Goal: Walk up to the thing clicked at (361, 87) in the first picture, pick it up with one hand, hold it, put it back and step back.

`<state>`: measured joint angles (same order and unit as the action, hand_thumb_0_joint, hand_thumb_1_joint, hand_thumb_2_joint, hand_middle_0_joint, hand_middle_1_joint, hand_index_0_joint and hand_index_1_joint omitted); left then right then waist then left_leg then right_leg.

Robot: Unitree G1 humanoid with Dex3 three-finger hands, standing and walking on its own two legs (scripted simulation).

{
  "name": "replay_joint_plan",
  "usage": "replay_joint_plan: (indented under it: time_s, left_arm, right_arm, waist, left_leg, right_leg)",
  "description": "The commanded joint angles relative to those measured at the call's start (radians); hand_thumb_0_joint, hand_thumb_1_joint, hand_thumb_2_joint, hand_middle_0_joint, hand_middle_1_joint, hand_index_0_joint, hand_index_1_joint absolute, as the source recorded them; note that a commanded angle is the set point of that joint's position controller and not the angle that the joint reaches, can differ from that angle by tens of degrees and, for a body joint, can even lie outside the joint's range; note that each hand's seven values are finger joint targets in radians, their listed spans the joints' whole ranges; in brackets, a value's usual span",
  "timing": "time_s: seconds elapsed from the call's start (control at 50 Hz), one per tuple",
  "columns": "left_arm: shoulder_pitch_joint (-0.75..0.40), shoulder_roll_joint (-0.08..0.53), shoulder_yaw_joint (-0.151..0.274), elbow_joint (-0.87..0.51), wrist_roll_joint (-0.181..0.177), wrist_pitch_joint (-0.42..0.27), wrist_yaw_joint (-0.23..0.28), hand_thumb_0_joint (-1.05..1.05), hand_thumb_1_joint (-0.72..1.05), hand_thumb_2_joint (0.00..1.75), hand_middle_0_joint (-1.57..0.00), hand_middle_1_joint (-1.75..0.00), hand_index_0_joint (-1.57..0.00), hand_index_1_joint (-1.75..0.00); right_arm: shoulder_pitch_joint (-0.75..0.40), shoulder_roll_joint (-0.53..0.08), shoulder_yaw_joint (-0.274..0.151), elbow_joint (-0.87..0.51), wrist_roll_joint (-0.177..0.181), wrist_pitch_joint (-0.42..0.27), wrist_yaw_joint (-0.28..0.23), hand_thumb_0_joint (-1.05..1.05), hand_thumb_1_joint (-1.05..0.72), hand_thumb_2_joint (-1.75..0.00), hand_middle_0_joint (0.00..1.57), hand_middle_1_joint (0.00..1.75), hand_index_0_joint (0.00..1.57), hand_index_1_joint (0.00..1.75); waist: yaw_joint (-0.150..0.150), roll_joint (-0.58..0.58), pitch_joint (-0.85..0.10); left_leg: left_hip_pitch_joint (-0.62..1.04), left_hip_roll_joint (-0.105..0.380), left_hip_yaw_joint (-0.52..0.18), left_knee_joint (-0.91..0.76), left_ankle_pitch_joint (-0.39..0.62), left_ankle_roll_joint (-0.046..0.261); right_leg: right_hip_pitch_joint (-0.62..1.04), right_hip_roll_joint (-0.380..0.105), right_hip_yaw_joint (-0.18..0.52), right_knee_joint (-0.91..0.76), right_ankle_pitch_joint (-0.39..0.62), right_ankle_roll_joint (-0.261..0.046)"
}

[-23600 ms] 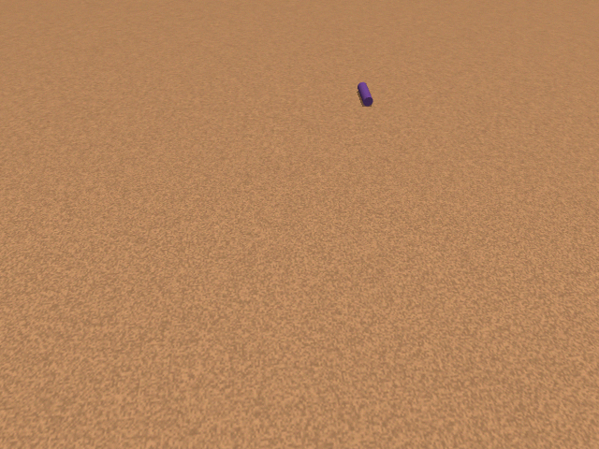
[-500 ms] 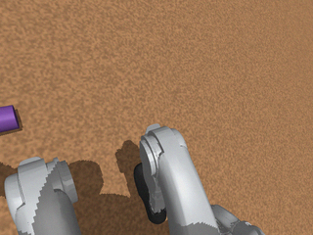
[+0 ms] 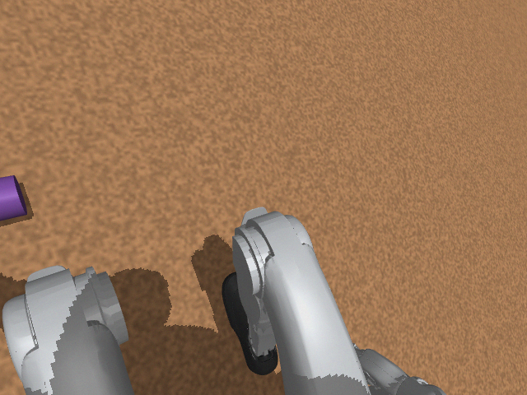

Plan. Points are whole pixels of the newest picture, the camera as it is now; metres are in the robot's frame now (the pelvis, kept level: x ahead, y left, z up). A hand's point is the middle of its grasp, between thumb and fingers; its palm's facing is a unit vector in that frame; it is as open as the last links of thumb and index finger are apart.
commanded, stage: settle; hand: left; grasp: from above
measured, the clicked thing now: out of the picture +0.41 +0.33 -0.26
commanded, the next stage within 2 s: lift in 0.76 s
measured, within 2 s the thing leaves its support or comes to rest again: leaves its support in 0.18 s
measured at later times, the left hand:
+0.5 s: hand out of the picture +0.39 +0.33 -0.16, palm faces -0.43 -0.12 -0.90, open 9.1 cm
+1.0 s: hand out of the picture +0.39 +0.32 -0.11, palm faces -0.44 -0.10 -0.89, open 9.1 cm
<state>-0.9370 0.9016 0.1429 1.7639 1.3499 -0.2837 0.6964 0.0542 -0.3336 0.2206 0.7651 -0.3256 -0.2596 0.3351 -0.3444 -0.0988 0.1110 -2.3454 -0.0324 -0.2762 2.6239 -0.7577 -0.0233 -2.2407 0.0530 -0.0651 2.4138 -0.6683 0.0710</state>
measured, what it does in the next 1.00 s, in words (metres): rises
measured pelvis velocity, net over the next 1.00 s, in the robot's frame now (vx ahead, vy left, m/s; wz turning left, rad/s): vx -0.01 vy -0.01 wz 0.11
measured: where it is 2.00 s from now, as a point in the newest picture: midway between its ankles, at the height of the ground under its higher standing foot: (188, 380)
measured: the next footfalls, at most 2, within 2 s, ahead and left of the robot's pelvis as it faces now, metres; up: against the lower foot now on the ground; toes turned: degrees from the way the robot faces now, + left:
none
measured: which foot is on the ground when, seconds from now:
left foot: down 0.00-1.00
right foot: down 0.00-1.00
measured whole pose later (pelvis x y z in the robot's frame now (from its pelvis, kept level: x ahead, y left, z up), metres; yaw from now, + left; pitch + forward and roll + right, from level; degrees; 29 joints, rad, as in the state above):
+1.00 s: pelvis -0.01 -0.01 +0.05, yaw +6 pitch +34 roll -8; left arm -0.82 0.68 0.09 1.34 1.28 -0.27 0.39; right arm 0.18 -0.29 0.00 0.77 -0.13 -0.08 0.18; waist -0.21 0.02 -0.09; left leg -2.29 -0.03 -0.16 2.38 -0.69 -0.03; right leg -2.22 0.00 0.01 2.27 -0.64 0.06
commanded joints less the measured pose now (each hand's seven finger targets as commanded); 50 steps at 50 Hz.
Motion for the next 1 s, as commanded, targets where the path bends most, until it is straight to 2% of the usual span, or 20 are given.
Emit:
replay_joint_plan:
  time_s: [0.0, 0.14, 0.18, 0.22, 0.24, 0.26, 0.28, 0.32, 0.34, 0.36, 0.38, 0.46, 0.48, 0.5, 0.6, 0.66, 0.72, 0.86, 0.92, 0.98]
  left_arm:
    - [-0.23, 0.241, 0.042, -0.143, -0.016, -0.002, 0.025, 0.0, 0.66, 0.82, -0.95, -0.87, -1.0, -0.83]
    - [-0.202, 0.225, 0.088, -0.35, -0.028, 0.004, 0.002, 0.0, 0.66, 0.81, -0.96, -0.84, -1.0, -0.8]
    - [-0.214, 0.169, 0.059, -0.408, -0.038, 0.005, -0.017, 0.0, 0.68, 0.8, -0.96, -0.84, -1.0, -0.8]
    - [-0.201, 0.164, 0.067, -0.491, -0.051, 0.011, -0.028, 0.0, 0.69, 0.81, -0.98, -0.82, -1.02, -0.78]
    - [-0.206, 0.074, 0.006, -0.515, -0.062, 0.014, -0.044, 0.0, 0.7, 0.78, -0.98, -0.81, -1.02, -0.77]
    - [-0.206, 0.127, 0.048, -0.512, -0.066, 0.018, -0.046, 0.0, 0.7, 0.78, -0.99, -0.79, -1.02, -0.76]
    - [-0.215, 0.061, -0.012, -0.488, -0.06, 0.026, -0.065, 0.0, 0.72, 0.77, -1.01, -0.76, -1.04, -0.73]
    - [-0.223, 0.106, 0.03, -0.541, -0.061, 0.035, -0.078, 0.0, 0.73, 0.77, -1.03, -0.73, -1.06, -0.7]
    - [-0.212, 0.078, 0.015, -0.544, -0.06, 0.043, -0.094, 0.0, 0.74, 0.78, -1.05, -0.7, -1.07, -0.69]
    - [-0.202, 0.045, 0.008, -0.485, -0.062, 0.053, -0.107, 0.0, 0.76, 0.77, -1.07, -0.7, -1.08, -0.68]
    - [-0.225, -0.007, -0.033, -0.507, -0.069, 0.053, -0.126, 0.0, 0.76, 0.77, -1.07, -0.68, -1.09, -0.67]
    - [-0.237, 0.013, -0.023, -0.497, -0.068, 0.061, -0.184, 0.0, 0.77, 0.73, -1.09, -0.64, -1.1, -0.63]
    - [-0.235, -0.033, -0.061, -0.501, -0.071, 0.059, -0.203, 0.0, 0.76, 0.74, -1.1, -0.63, -1.1, -0.63]
    - [-0.242, -0.003, -0.036, -0.496, -0.072, 0.056, -0.213, 0.0, 0.79, 0.75, -1.12, -0.64, -1.12, -0.64]
    - [-0.259, 0.02, -0.043, -0.508, -0.08, 0.032, -0.26, 0.0, 0.82, 0.77, -1.16, -0.64, -1.16, -0.65]
    - [-0.265, 0.064, -0.018, -0.543, -0.077, 0.013, -0.258, 0.0, 0.86, 0.76, -1.17, -0.65, -1.18, -0.64]
    - [-0.3, 0.057, -0.02, -0.566, -0.062, -0.003, -0.255, 0.0, 0.87, 0.8, -1.21, -0.63, -1.2, -0.64]
    - [-0.272, 0.082, -0.001, -0.611, -0.069, 0.0, -0.238, 0.0, 0.9, 0.83, -1.27, -0.66, -1.25, -0.68]
    - [-0.26, 0.057, -0.01, -0.622, -0.09, 0.018, -0.248, 0.0, 0.84, 0.8, -1.19, -0.62, -1.18, -0.62]
    - [-0.238, 0.074, 0.001, -0.67, -0.122, 0.046, -0.271, 0.0, 0.82, 0.8, -1.17, -0.63, -1.16, -0.64]
  right_arm:
    - [0.147, -0.326, -0.105, 0.0, 0.002, 0.002, -0.004, 0.0, -0.91, -0.9, 0.2, 0.3, 0.2, 0.3]
    - [0.172, -0.315, -0.18, 0.001, 0.037, 0.02, 0.0, 0.0, -0.91, -0.9, 0.2, 0.3, 0.2, 0.3]
    - [0.177, -0.301, -0.2, -0.004, 0.054, 0.02, 0.007, 0.0, -0.9, -0.9, 0.2, 0.3, 0.2, 0.3]
    - [0.189, -0.294, -0.223, -0.004, 0.077, 0.03, 0.005, 0.0, -0.9, -0.9, 0.2, 0.3, 0.2, 0.3]
    - [0.187, -0.28, -0.229, -0.011, 0.087, 0.033, 0.007, 0.0, -0.9, -0.9, 0.2, 0.3, 0.2, 0.3]
    - [0.191, -0.29, -0.244, -0.003, 0.093, 0.036, 0.006, 0.0, -0.9, -0.9, 0.2, 0.3, 0.2, 0.3]
    - [0.204, -0.275, -0.242, 0.004, 0.105, 0.041, 0.006, 0.0, -0.9, -0.9, 0.2, 0.3, 0.2, 0.3]
    - [0.209, -0.282, -0.266, -0.009, 0.121, 0.052, -0.002, 0.0, -0.9, -0.9, 0.2, 0.3, 0.2, 0.3]
    - [0.206, -0.273, -0.271, -0.011, 0.128, 0.059, -0.005, 0.0, -0.9, -0.9, 0.2, 0.3, 0.2, 0.3]
    - [0.22, -0.27, -0.276, -0.003, 0.128, 0.066, -0.008, 0.0, -0.9, -0.9, 0.2, 0.3, 0.2, 0.3]
    - [0.209, -0.257, -0.275, -0.019, 0.138, 0.072, -0.01, 0.0, -0.9, -0.9, 0.2, 0.3, 0.2, 0.3]
    - [0.223, -0.258, -0.287, -0.023, 0.152, 0.092, -0.038, 0.0, -0.9, -0.9, 0.2, 0.3, 0.2, 0.3]
    - [0.241, -0.24, -0.285, -0.006, 0.159, 0.1, -0.041, 0.0, -0.9, -0.9, 0.2, 0.3, 0.2, 0.3]
    - [0.228, -0.243, -0.288, -0.028, 0.158, 0.102, -0.046, 0.0, -0.9, -0.9, 0.2, 0.3, 0.2, 0.3]
    - [0.246, -0.219, -0.278, -0.029, 0.173, 0.124, -0.077, 0.0, -0.9, -0.9, 0.2, 0.3, 0.2, 0.3]
    - [0.251, -0.211, -0.278, -0.031, 0.18, 0.138, -0.099, 0.0, -0.9, -0.9, 0.2, 0.3, 0.2, 0.3]
    - [0.26, -0.215, -0.283, -0.032, 0.183, 0.144, -0.118, 0.0, -0.9, -0.9, 0.2, 0.3, 0.2, 0.3]
    - [0.28, -0.204, -0.293, -0.03, 0.188, 0.158, -0.151, 0.0, -0.92, -0.91, 0.2, 0.3, 0.2, 0.3]
    - [0.287, -0.206, -0.298, -0.033, 0.193, 0.158, -0.161, 0.0, -0.9, -0.9, 0.2, 0.3, 0.2, 0.3]
    - [0.3, -0.208, -0.307, -0.043, 0.206, 0.166, -0.173, 0.0, -0.9, -0.9, 0.2, 0.3, 0.2, 0.3]
  waist:
    - [-0.001, 0.517, -0.639]
    - [0.04, 0.618, -0.763]
    - [0.034, 0.61, -0.765]
    - [0.06, 0.633, -0.838]
    - [0.06, 0.638, -0.846]
    - [0.06, 0.604, -0.832]
    - [0.056, 0.582, -0.794]
    - [0.09, 0.6, -0.859]
    - [0.099, 0.591, -0.862]
    - [0.079, 0.536, -0.82]
    - [0.08, 0.518, -0.814]
    - [0.095, 0.467, -0.825]
    - [0.101, 0.46, -0.829]
    - [0.092, 0.433, -0.82]
    - [0.101, 0.366, -0.827]
    - [0.124, 0.389, -0.858]
    - [0.112, 0.409, -0.872]
    - [0.141, 0.423, -0.916]
    - [0.143, 0.422, -0.907]
    - [0.167, 0.43, -0.965]
  left_leg:
    - [0.506, 0.028, 0.123, -0.345, 0.213, 0.008]
    - [0.584, 0.025, 0.159, -0.342, 0.318, -0.004]
    - [0.58, 0.023, 0.172, -0.344, 0.306, -0.003]
    - [0.622, 0.02, 0.176, -0.365, 0.323, -0.003]
    - [0.628, 0.02, 0.18, -0.381, 0.324, -0.004]
    - [0.606, 0.023, 0.173, -0.384, 0.307, 0.001]
    - [0.585, 0.018, 0.18, -0.388, 0.277, 0.003]
    - [0.616, 0.017, 0.178, -0.412, 0.308, 0.004]
    - [0.618, 0.017, 0.178, -0.425, 0.314, 0.004]
    - [0.588, 0.015, 0.182, -0.419, 0.293, 0.01]
    - [0.567, 0.012, 0.187, -0.435, 0.268, 0.014]
    - [0.564, 0.004, 0.193, -0.455, 0.263, 0.023]
    - [0.566, 0.001, 0.198, -0.471, 0.249, 0.024]
    - [0.554, 0.0, 0.204, -0.46, 0.254, 0.03]
    - [0.525, -0.006, 0.229, -0.466, 0.223, 0.044]
    - [0.535, -0.007, 0.239, -0.482, 0.229, 0.041]
    - [0.576, -0.007, 0.232, -0.494, 0.234, 0.036]
    - [0.594, -0.002, 0.255, -0.522, 0.227, 0.04]
    - [0.61, -0.003, 0.25, -0.549, 0.206, 0.038]
    - [0.66, -0.002, 0.249, -0.579, 0.215, 0.038]
  right_leg:
    - [0.283, 0.014, -0.191, -0.145, 0.219, -0.079]
    - [0.279, 0.009, -0.171, -0.127, 0.302, -0.089]
    - [0.273, 0.005, -0.163, -0.137, 0.297, -0.089]
    - [0.276, -0.002, -0.154, -0.146, 0.305, -0.095]
    - [0.265, -0.002, -0.15, -0.156, 0.304, -0.096]
    - [0.254, -0.006, -0.152, -0.159, 0.298, -0.094]
    - [0.224, -0.007, -0.144, -0.167, 0.271, -0.097]
    - [0.241, -0.012, -0.134, -0.176, 0.289, -0.099]
    - [0.228, -0.015, -0.131, -0.178, 0.283, -0.102]
    - [0.223, -0.014, -0.129, -0.192, 0.274, -0.1]
    - [0.223, -0.013, -0.123, -0.21, 0.253, -0.101]
    - [0.248, -0.022, -0.109, -0.24, 0.243, -0.096]
    - [0.256, -0.021, -0.105, -0.254, 0.232, -0.101]
    - [0.273, -0.024, -0.102, -0.265, 0.239, -0.096]
    - [0.337, -0.023, -0.081, -0.313, 0.206, -0.097]
    - [0.348, -0.026, -0.075, -0.319, 0.2, -0.103]
    - [0.315, -0.032, -0.083, -0.311, 0.203, -0.103]
    - [0.353, -0.033, -0.064, -0.35, 0.192, -0.109]
    - [0.339, -0.039, -0.07, -0.364, 0.171, -0.11]
    - [0.38, -0.042, -0.065, -0.389, 0.181, -0.111]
